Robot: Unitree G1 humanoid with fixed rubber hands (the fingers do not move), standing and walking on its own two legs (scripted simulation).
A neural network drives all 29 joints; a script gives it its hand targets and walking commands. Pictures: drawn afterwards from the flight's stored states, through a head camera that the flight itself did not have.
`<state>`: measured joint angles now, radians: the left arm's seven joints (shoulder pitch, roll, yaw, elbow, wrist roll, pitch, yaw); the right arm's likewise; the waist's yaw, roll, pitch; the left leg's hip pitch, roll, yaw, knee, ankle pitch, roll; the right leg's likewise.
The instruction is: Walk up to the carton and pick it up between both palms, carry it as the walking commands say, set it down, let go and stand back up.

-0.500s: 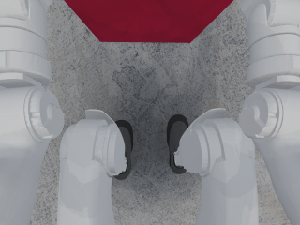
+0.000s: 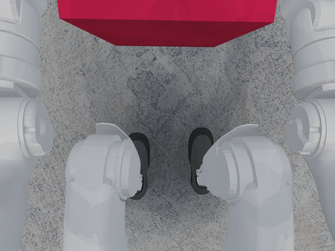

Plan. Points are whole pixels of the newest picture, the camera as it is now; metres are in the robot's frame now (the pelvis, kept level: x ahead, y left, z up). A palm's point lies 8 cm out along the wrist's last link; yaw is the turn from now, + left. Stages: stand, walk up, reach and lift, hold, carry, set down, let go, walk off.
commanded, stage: set down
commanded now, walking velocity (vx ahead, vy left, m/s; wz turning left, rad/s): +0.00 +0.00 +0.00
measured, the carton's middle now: out of the picture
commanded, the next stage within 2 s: let go in 1.34 s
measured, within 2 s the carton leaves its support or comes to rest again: neither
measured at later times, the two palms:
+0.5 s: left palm out of the picture +0.58 +0.23 -0.02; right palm out of the picture +0.57 -0.20 -0.04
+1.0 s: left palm out of the picture +0.58 +0.23 +0.12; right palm out of the picture +0.57 -0.21 +0.11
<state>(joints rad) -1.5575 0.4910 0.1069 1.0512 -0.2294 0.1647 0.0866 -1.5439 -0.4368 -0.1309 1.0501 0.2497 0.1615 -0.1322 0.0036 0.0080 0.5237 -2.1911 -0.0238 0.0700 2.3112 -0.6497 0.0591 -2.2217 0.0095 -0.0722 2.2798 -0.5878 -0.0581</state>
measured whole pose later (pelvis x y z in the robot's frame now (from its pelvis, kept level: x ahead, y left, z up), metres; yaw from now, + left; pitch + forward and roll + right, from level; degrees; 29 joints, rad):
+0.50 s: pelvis -0.01 +0.01 +0.09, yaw +0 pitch +32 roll +0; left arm -1.53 0.55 0.16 0.78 -0.23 0.36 0.05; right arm -1.51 -0.47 -0.19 0.75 0.22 0.36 -0.10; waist 0.00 0.01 0.52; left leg -1.97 -0.04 0.06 2.01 -0.59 0.06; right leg -2.00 0.03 -0.04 1.98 -0.54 -0.03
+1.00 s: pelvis -0.02 +0.00 +0.22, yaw +0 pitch +31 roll +1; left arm -1.55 0.60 0.19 0.74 -0.23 0.46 -0.01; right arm -1.53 -0.50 -0.18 0.69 0.23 0.48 -0.07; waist -0.01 -0.01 0.52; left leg -1.63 -0.05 0.04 1.52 -0.43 0.04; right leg -1.66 0.04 -0.01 1.50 -0.39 -0.03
